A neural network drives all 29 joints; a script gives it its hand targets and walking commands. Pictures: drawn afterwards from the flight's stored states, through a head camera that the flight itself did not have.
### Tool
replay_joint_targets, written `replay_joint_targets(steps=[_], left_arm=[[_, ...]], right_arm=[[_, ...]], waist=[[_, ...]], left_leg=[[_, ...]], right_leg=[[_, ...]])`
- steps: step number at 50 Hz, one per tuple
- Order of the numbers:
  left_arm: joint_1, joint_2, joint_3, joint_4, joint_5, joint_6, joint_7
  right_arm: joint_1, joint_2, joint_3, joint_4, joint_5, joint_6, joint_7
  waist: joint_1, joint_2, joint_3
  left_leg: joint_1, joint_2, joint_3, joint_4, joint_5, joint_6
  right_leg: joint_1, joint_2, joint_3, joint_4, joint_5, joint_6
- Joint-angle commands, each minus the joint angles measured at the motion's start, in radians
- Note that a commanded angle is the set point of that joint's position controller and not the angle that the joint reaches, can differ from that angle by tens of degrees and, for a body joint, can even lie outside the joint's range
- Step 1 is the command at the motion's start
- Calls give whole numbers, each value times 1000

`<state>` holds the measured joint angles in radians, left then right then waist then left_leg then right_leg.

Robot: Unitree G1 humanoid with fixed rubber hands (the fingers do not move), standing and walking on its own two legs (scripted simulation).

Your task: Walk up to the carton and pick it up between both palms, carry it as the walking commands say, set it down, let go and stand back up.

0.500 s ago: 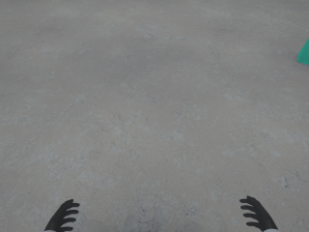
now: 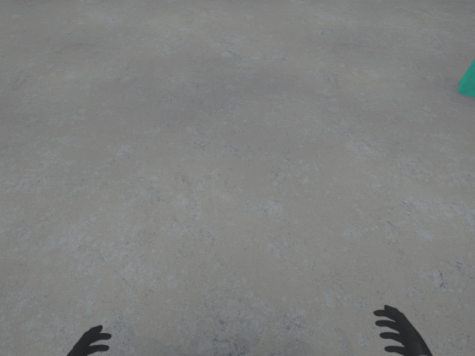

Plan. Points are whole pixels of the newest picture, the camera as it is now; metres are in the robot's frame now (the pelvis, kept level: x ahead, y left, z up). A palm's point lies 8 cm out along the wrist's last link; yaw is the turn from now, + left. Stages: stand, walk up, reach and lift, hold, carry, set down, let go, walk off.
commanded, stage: stand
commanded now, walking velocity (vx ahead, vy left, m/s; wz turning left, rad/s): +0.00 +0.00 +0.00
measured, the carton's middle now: out of the picture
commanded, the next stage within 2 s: walk up in 1.18 s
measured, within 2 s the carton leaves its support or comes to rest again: neither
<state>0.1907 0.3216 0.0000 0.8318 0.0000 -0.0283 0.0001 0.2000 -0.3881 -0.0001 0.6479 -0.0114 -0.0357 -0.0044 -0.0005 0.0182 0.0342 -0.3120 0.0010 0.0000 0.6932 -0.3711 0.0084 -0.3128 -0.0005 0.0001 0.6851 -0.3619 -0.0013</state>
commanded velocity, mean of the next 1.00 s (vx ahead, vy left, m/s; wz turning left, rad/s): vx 0.00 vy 0.00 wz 0.00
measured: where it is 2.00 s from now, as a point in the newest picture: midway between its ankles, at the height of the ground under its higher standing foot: outside the picture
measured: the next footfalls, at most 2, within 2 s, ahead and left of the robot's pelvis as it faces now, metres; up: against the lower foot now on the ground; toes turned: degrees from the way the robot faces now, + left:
right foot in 1.68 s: +0.12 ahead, -0.23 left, +0.00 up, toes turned -12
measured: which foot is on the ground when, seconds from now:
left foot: down 0.00-1.00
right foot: down 0.00-1.00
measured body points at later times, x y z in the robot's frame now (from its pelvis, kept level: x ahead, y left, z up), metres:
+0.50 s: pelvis -0.01 +0.00 +0.00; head +0.01 -0.01 +0.45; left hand +0.10 +0.29 -0.11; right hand +0.14 -0.30 -0.09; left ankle +0.00 +0.12 -0.72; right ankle +0.00 -0.12 -0.72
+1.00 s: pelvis -0.01 +0.00 +0.00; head +0.00 -0.01 +0.45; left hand +0.08 +0.29 -0.12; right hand +0.11 -0.31 -0.10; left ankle +0.00 +0.12 -0.72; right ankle +0.00 -0.12 -0.72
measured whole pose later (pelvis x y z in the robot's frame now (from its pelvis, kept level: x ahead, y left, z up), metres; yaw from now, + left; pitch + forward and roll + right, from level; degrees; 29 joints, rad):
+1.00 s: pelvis -0.01 +0.00 +0.00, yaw +0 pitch -1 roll +0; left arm 0.17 0.33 0.00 0.97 0.00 -0.02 0.00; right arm 0.20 -0.40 0.00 0.79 -0.01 -0.04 0.00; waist 0.00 0.02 0.04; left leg -0.31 0.00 0.00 0.69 -0.35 0.01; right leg -0.31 0.00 0.00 0.68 -0.34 0.00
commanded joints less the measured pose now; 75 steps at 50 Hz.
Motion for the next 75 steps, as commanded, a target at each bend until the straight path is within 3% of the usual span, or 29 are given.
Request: replay_joint_targets(steps=[1,5,9,10,13,16,19,21,23,25,27,29,30,32,33,43,45,46,49,51,54,58,68,69,70,71,72,73,75], left_arm=[[-112,243,75,-65,21,-24,-1],[-98,214,58,-45,10,-17,-5],[-92,222,58,-36,16,-17,-3],[-131,249,68,-14,30,-12,1],[-106,242,66,-31,16,-10,1],[-104,250,61,-4,7,2,-4],[-111,228,65,-5,15,-3,7],[-138,265,72,6,13,-12,3],[-105,213,53,21,21,0,4],[-145,224,56,14,25,-3,0],[-97,197,49,11,12,-4,-5],[-105,221,50,37,18,-3,-2],[-141,226,47,27,22,3,-1],[-135,236,56,41,20,-1,0],[-123,241,55,51,16,-5,4],[-117,254,53,91,19,-5,-3],[-137,235,45,97,18,-9,-6],[-129,264,59,91,18,-10,2],[-139,236,43,95,13,-13,1],[-163,214,41,97,19,-9,-1],[-107,229,39,109,5,1,2],[-160,222,39,105,13,3,4],[-125,246,49,144,13,-12,0],[-109,346,126,-50,46,7,-60],[-187,332,124,-67,57,21,-108],[-266,301,133,-100,66,31,-128],[-302,336,127,-126,72,30,-137],[-292,320,127,-129,60,26,-150],[-133,335,153,-119,47,29,-182]], right_arm=[[-96,-193,-57,10,-9,-22,-13],[-64,-172,-57,29,-3,-18,-13],[-96,-183,-52,29,-18,-14,-7],[-78,-178,-54,40,-6,-17,-8],[-88,-189,-53,46,-12,-29,-12],[-51,-188,-61,66,6,-24,-13],[-51,-213,-57,80,-10,-22,-17],[-41,-177,-55,64,-5,-21,-15],[-61,-200,-58,74,-3,-21,-15],[-91,-167,-46,82,-5,-21,-18],[-65,-209,-47,104,-8,-20,-12],[-92,-210,-58,87,-11,-17,-12],[-101,-193,-47,97,-11,-18,-13],[-61,-206,-45,108,-3,-25,-13],[-96,-195,-45,125,-3,-21,-7],[-73,-192,-45,144,4,-18,-9],[-85,-162,-33,158,-1,-16,-7],[-64,-189,-42,151,1,-18,-5],[-65,-200,-45,173,-1,-25,-6],[-99,-173,-42,149,-5,-22,-7],[-119,-218,-56,159,1,-21,-5],[-94,-188,-42,179,0,-15,-5],[-105,-194,-46,195,4,-8,-7],[2,-378,-155,138,-23,-46,10],[62,-428,-176,185,-25,-61,11],[87,-439,-190,195,-36,-77,4],[75,-423,-178,146,-19,-95,-5],[48,-399,-171,149,-18,-101,-11],[-54,-418,-177,157,-36,-112,-3]], waist=[[23,28,-66],[22,-60,-56],[21,14,-53],[-17,-20,-32],[15,59,-73],[-1,-47,-113],[4,-11,-99],[-2,-86,-93],[1,3,-107],[-4,-70,-36],[28,9,-71],[16,-43,-32],[0,26,-38],[7,-45,-79],[15,27,-63],[7,-63,-8],[7,-13,-31],[-10,-65,-47],[5,36,-78],[-7,-38,-51],[25,46,-59],[3,-65,-47],[26,-3,-81],[-1,-24,-104],[-58,19,-59],[-96,159,-4],[-113,22,-1],[-85,-11,0],[13,146,-113]], left_leg=[[45,109,-115,-175,216,78],[26,106,-112,-162,207,75],[34,103,-118,-178,176,85],[37,126,-146,-213,169,64],[64,112,-130,-203,290,71],[100,128,-136,-153,467,42],[97,128,-123,-151,375,74],[79,101,-102,-168,339,62],[99,104,-96,-176,287,56],[14,120,-125,-208,204,58],[48,108,-103,-218,155,66],[18,132,-154,-268,127,50],[23,115,-119,-235,160,63],[63,131,-151,-237,249,58],[68,130,-131,-228,244,57],[82,102,-106,-218,156,64],[67,108,-128,-241,181,59],[99,101,-119,-234,166,60],[88,128,-117,-233,298,67],[71,113,-103,-233,246,66],[60,132,-151,-260,195,67],[77,107,-112,-240,242,62],[117,97,-92,-215,328,50],[284,155,-117,-264,-274,110],[408,265,-251,-388,-532,181],[371,456,-455,-519,-622,247],[308,507,-509,-549,-565,255],[281,484,-446,-579,-497,231],[263,403,-266,-552,-381,183]], right_leg=[[26,-79,92,-124,169,-58],[47,-89,100,-153,199,-72],[33,-80,96,-152,197,-60],[28,-68,93,-146,194,-58],[50,-83,93,-130,188,-61],[81,-78,75,-124,330,-51],[72,-87,98,-124,337,-59],[93,-83,92,-130,338,-56],[79,-85,90,-164,287,-60],[67,-68,80,-152,212,-55],[67,-71,92,-156,174,-57],[60,-71,85,-154,180,-52],[71,-79,100,-180,224,-51],[77,-87,100,-159,251,-67],[50,-76,89,-154,215,-63],[17,-95,128,-215,202,-66],[41,-90,124,-214,187,-64],[35,-83,137,-208,237,-59],[96,-75,94,-161,300,-51],[74,-82,107,-185,323,-54],[69,-56,78,-168,185,-45],[67,-84,93,-175,279,-47],[109,-104,124,-213,344,-67],[-253,-73,157,-183,-192,-64],[-476,-49,43,-24,-207,-23],[-597,-100,2,278,-79,-4],[-650,-146,64,356,-7,9],[-649,-160,71,373,25,10],[-456,-192,90,350,61,17]])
